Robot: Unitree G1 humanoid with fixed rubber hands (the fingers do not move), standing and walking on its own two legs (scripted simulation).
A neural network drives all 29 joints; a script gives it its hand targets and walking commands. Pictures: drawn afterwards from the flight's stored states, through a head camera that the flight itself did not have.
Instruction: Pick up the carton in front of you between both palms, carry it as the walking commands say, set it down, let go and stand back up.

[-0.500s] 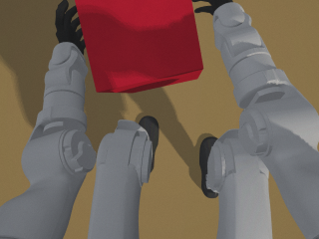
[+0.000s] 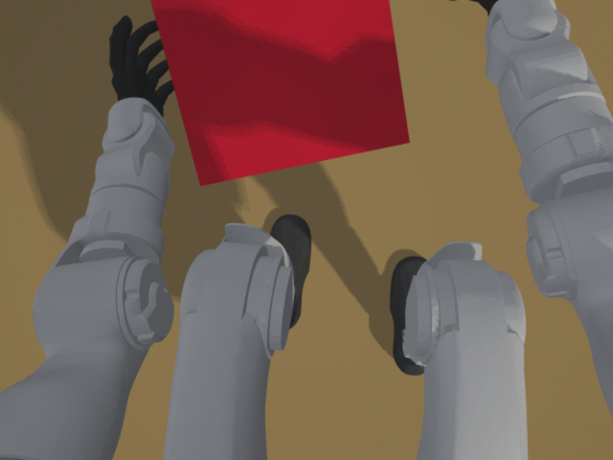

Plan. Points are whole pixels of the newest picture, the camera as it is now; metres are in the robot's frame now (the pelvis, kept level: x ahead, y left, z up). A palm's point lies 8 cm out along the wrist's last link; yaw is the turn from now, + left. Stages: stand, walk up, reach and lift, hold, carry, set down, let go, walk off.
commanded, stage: set down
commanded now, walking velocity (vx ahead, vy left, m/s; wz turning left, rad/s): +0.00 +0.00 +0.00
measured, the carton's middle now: (298, 78) +0.49 +0.09 -0.25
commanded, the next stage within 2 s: let go in 1.04 s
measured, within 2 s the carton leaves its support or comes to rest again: neither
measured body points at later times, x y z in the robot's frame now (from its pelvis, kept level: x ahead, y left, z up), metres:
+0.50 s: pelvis +0.01 +0.01 +0.09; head +0.33 +0.02 +0.41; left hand +0.47 +0.26 -0.03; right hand +0.59 -0.11 -0.03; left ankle +0.15 +0.12 -0.34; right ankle +0.09 -0.10 -0.34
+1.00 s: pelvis +0.04 +0.00 +0.22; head +0.32 +0.01 +0.57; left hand +0.46 +0.27 +0.12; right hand +0.59 -0.11 +0.12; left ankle +0.15 +0.12 -0.34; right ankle +0.09 -0.10 -0.34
